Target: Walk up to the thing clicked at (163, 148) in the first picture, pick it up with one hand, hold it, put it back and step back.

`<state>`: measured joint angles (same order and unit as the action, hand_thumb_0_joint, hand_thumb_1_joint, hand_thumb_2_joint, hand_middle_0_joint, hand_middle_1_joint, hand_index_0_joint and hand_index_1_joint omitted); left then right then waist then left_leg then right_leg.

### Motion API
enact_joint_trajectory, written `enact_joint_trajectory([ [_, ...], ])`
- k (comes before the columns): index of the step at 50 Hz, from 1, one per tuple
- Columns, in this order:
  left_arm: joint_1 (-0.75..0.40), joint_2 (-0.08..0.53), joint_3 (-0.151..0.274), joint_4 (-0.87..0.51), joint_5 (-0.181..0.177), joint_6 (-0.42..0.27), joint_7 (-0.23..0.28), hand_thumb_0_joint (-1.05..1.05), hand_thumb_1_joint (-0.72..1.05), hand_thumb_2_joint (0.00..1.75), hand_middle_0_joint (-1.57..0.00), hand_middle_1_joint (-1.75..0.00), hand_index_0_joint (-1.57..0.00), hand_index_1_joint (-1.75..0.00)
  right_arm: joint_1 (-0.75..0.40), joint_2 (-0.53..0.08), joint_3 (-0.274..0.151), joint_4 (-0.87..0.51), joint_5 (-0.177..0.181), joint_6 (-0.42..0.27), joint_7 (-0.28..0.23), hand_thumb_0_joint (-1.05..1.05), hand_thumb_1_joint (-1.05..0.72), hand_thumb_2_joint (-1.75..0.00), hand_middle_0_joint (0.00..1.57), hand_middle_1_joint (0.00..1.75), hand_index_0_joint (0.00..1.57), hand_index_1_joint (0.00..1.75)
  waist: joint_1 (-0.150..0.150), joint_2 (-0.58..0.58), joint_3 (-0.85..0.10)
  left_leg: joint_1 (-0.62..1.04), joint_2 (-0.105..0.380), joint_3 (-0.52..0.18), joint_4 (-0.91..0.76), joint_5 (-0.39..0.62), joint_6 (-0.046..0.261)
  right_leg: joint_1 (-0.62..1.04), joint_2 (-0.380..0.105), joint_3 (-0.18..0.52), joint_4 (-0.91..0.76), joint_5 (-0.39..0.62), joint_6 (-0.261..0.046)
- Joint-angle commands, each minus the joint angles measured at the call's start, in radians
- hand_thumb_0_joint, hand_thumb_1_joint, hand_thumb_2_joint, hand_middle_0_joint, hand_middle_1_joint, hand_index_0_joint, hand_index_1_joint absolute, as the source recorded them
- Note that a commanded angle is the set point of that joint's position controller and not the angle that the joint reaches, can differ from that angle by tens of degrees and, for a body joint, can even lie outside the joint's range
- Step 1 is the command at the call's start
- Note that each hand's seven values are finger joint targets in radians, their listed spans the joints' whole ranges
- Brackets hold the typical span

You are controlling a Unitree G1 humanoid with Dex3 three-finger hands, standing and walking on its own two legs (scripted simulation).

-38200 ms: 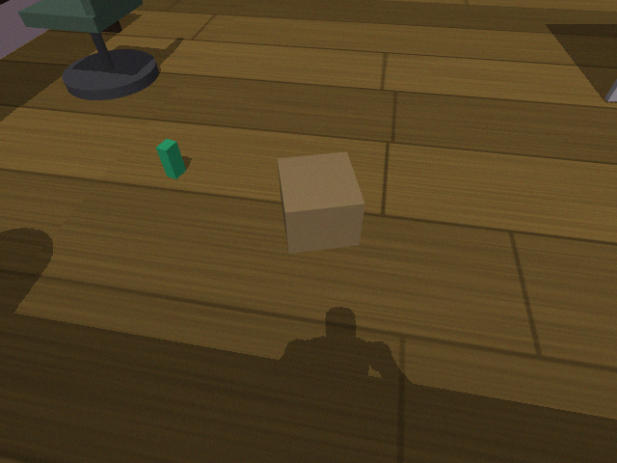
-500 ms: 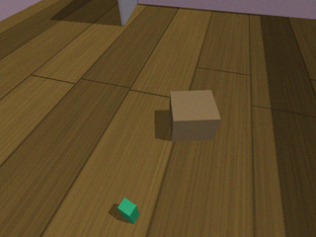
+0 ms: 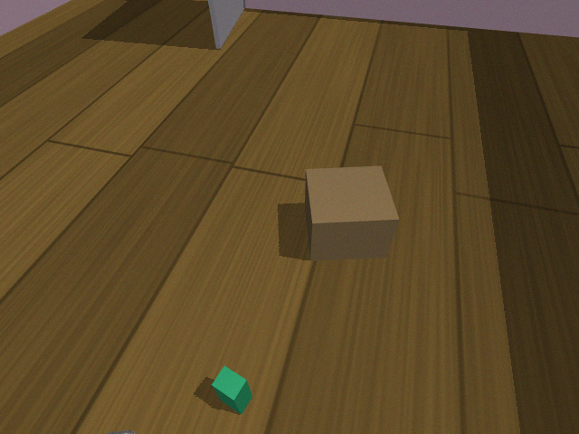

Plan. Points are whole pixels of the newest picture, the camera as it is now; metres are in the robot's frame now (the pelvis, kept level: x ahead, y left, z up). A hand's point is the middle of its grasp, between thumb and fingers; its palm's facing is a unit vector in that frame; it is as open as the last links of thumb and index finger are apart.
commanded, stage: walk up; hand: left
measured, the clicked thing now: (233, 391) +0.35 +0.21 -0.69
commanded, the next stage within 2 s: stand in 0.02 s
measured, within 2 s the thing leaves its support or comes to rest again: neither
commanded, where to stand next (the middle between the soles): +0.02 +0.00 m, yaw +2 degrees
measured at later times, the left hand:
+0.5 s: hand out of the picture +0.07 +0.25 -0.15, palm faces -0.01 -0.94 -0.34, open 7.4 cm
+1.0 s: hand out of the picture +0.06 +0.25 -0.15, palm faces -0.02 -0.94 -0.34, open 7.4 cm
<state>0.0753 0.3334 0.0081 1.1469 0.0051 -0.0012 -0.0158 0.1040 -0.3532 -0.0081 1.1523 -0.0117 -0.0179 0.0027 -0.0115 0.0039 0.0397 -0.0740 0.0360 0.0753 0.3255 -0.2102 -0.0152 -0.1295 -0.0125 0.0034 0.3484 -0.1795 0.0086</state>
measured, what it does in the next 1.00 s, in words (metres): stands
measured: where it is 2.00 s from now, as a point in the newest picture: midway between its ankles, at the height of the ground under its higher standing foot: outside the picture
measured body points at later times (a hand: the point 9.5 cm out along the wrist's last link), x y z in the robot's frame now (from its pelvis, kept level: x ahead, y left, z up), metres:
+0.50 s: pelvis -0.01 +0.00 +0.00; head +0.00 -0.01 +0.45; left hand +0.07 +0.30 -0.13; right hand +0.08 -0.30 -0.13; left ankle -0.02 +0.12 -0.75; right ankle +0.01 -0.12 -0.75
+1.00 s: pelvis -0.01 -0.01 +0.00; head +0.00 -0.01 +0.45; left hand +0.06 +0.30 -0.13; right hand +0.07 -0.30 -0.14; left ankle -0.02 +0.12 -0.75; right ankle +0.01 -0.12 -0.75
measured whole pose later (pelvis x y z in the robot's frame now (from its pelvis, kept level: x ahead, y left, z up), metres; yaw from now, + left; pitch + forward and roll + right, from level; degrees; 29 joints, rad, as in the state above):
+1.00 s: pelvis -0.01 -0.01 +0.00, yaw +1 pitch -2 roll +0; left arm 0.11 0.35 -0.02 1.14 0.00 -0.01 -0.01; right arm 0.11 -0.35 0.00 1.15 -0.01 0.00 0.01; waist -0.01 0.01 0.04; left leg -0.08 0.04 0.05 0.31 -0.18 -0.02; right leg -0.13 -0.01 -0.02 0.32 -0.16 0.00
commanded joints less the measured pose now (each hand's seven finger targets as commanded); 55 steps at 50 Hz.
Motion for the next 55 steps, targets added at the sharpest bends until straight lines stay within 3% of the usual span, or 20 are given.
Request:
enact_joint_trajectory([
  [1,-0.062,0.227,0.038,-0.068,-0.003,-0.027,0.022,0.00,0.90,0.90,-0.20,-0.30,-0.20,-0.30,-0.069,-0.202,-0.035,-0.069,0.003,-0.020,-0.014,0.00,-0.90,-0.90,0.20,0.30,0.20,0.30,0.008,-0.009,-0.049,-0.004,0.119,-0.109,-0.065,0.233,0.024,0.017,-0.115,0.086,-0.046,0.255,-0.027],
  [4,-0.047,0.224,0.036,-0.064,-0.004,-0.031,0.025,0.00,0.90,0.90,-0.20,-0.30,-0.20,-0.30,-0.054,-0.209,-0.036,-0.065,0.005,-0.018,-0.014,0.00,-0.90,-0.90,0.20,0.30,0.20,0.30,0.005,-0.005,-0.085,0.025,0.123,-0.108,-0.064,0.264,0.021,0.042,-0.118,0.078,-0.045,0.280,-0.024],
  [10,-0.049,0.222,0.029,-0.064,0.000,-0.028,0.026,0.00,0.90,0.90,-0.20,-0.30,-0.20,-0.30,-0.067,-0.205,-0.033,-0.062,0.004,-0.010,-0.011,0.00,-0.90,-0.90,0.20,0.30,0.20,0.30,0.004,-0.008,-0.072,0.014,0.116,-0.105,-0.078,0.158,0.022,0.029,-0.121,0.084,-0.078,0.195,-0.022],
  [31,-0.021,0.240,0.026,-0.065,0.002,-0.030,0.026,0.00,0.90,0.90,-0.20,-0.30,-0.20,-0.30,-0.051,-0.204,-0.035,-0.057,0.001,-0.009,-0.004,0.00,-0.90,-0.90,0.20,0.30,0.20,0.30,0.007,-0.021,-0.051,-0.005,0.113,-0.119,-0.089,0.090,0.025,0.005,-0.117,0.083,-0.091,0.094,-0.025],
  [37,-0.013,0.238,0.024,-0.067,0.000,-0.033,0.024,0.00,0.90,0.90,-0.20,-0.30,-0.20,-0.30,-0.039,-0.202,-0.031,-0.056,0.001,-0.010,-0.004,0.00,-0.90,-0.90,0.20,0.30,0.20,0.30,0.007,-0.006,-0.059,0.001,0.114,-0.119,-0.082,0.105,0.026,0.005,-0.122,0.089,-0.091,0.123,-0.028],
  [41,-0.009,0.232,0.021,-0.066,0.002,-0.030,0.024,0.00,0.90,0.90,-0.20,-0.30,-0.20,-0.30,-0.041,-0.204,-0.031,-0.057,0.001,-0.009,-0.005,0.00,-0.90,-0.90,0.20,0.30,0.20,0.30,0.011,-0.011,-0.036,-0.019,0.110,-0.122,-0.084,0.081,0.025,-0.007,-0.116,0.084,-0.094,0.077,-0.026],
  [49,-0.006,0.234,0.020,-0.070,0.003,-0.033,0.026,0.00,0.90,0.90,-0.20,-0.30,-0.20,-0.30,-0.032,-0.209,-0.034,-0.062,0.001,-0.010,-0.006,0.00,-0.90,-0.90,0.20,0.30,0.20,0.30,0.008,-0.012,-0.069,0.003,0.115,-0.120,-0.071,0.137,0.027,0.014,-0.124,0.082,-0.079,0.165,-0.030],
  [55,-0.010,0.237,0.022,-0.073,0.003,-0.031,0.026,0.00,0.90,0.90,-0.20,-0.30,-0.20,-0.30,-0.033,-0.211,-0.034,-0.065,0.002,-0.011,-0.007,0.00,-0.90,-0.90,0.20,0.30,0.20,0.30,0.010,-0.004,-0.075,0.005,0.118,-0.124,-0.079,0.153,0.024,0.022,-0.122,0.079,-0.073,0.162,-0.033],
])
